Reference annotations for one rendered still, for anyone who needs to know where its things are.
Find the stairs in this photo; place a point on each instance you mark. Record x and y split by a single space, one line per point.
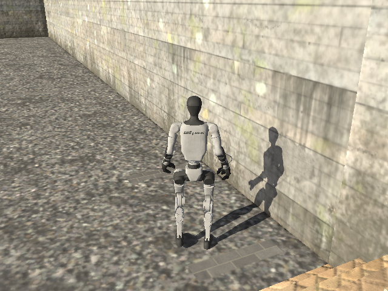
355 275

